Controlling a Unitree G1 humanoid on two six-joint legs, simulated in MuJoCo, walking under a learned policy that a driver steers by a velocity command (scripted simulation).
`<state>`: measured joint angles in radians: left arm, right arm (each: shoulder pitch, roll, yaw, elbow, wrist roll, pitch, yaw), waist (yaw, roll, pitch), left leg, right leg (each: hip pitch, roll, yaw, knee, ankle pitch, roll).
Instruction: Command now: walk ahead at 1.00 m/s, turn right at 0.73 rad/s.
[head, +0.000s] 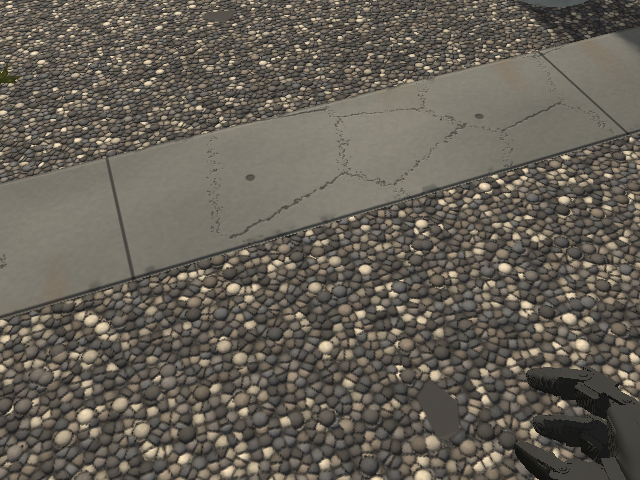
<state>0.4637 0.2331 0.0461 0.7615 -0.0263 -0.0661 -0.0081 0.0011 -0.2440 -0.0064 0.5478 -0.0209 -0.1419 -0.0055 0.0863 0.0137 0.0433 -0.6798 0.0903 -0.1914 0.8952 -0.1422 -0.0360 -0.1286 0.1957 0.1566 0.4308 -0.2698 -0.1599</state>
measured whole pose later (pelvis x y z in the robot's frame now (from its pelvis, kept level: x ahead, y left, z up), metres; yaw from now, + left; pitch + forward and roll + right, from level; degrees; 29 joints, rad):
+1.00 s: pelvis +0.93 -0.01 -0.02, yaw +3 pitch -1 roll -4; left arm 0.41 0.28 0.07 0.87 0.01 -0.11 -0.01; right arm 0.12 -0.30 -0.04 0.71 0.03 -0.05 0.04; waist 0.08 0.03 0.03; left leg -0.84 0.13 0.01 0.89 0.13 0.07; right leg 0.18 0.07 -0.25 0.22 -0.39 -0.02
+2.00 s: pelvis +1.74 +0.31 -0.09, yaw +61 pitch +0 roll -4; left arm 0.55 0.27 0.03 0.91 -0.01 -0.10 0.02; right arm 0.01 -0.30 -0.06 0.57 0.02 -0.07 0.12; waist 0.11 0.05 0.02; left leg -0.68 0.01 0.05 0.61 0.44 0.15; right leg 0.30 -0.01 -0.30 0.56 -0.76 0.11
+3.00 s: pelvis +2.13 +1.08 -0.17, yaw +60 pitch +2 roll +0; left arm 0.29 0.33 0.07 0.75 -0.03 0.02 0.04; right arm 0.00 -0.24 -0.02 0.73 -0.03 -0.05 0.00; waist 0.04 -0.03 0.08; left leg -0.48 0.00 0.04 0.49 -0.05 0.03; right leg -0.45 0.00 0.06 1.30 -0.53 0.08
